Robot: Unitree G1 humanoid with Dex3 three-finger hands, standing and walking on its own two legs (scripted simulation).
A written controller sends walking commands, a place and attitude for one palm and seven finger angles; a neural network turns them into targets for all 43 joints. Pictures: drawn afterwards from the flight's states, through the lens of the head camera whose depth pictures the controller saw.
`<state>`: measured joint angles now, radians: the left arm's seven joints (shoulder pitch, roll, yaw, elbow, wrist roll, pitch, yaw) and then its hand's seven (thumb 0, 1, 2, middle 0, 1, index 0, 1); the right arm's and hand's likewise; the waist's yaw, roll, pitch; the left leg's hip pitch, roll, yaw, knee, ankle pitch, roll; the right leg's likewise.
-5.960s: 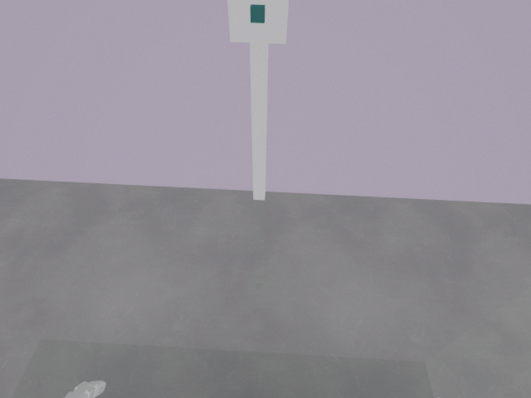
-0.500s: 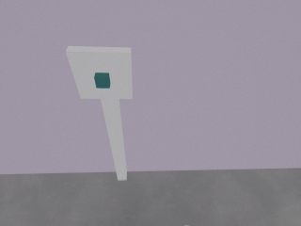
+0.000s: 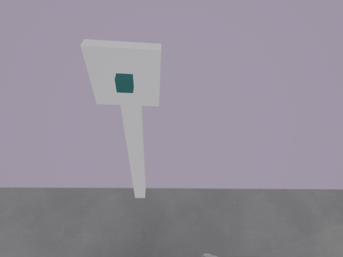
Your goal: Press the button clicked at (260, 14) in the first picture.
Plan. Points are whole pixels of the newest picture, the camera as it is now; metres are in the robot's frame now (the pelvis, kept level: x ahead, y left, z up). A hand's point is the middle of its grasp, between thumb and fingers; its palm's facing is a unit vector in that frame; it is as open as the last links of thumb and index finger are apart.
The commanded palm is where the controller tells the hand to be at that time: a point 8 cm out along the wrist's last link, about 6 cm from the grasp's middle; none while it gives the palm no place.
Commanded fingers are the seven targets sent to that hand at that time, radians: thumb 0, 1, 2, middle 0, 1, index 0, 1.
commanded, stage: come to a stop and stand still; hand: left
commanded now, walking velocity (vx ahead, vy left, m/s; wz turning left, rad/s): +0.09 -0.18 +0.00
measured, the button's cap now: (124, 82) +0.49 +0.16 +0.13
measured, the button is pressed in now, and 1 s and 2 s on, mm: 0 0 0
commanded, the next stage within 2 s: look again from close up in 0.94 s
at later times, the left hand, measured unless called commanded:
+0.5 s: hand out of the picture +0.01 +0.15 -0.16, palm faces +0.00 -0.98 -0.22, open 7.3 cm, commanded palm none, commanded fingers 0.00 0.90 0.90 -0.20 -0.30 -0.20 -0.30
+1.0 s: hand out of the picture -0.05 +0.08 -0.16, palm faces +0.05 -0.99 -0.14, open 7.3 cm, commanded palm none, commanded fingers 0.00 0.90 0.90 -0.20 -0.30 -0.20 -0.30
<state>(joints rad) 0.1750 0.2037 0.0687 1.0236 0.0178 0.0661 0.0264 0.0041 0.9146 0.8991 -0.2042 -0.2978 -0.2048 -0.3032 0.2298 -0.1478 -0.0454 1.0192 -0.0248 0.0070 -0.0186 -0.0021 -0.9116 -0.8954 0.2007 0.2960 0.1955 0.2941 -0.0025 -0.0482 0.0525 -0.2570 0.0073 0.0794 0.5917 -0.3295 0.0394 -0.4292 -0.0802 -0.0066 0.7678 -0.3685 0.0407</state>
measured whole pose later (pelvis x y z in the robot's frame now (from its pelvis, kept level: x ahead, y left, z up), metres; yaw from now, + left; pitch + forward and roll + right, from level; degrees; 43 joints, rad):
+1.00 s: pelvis -0.01 -0.06 +0.01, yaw -1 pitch -1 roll +0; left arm 0.34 0.08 0.00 1.17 0.00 -0.02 0.04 0.01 0.91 0.90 -0.20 -0.30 -0.20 -0.30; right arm 0.31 -0.12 -0.01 1.18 -0.01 0.00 -0.04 0.00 -0.91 -0.90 0.20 0.30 0.20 0.29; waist 0.00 0.01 0.02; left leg -0.17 0.08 0.07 0.39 -0.20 -0.05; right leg -0.12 0.04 -0.09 0.39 -0.26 -0.06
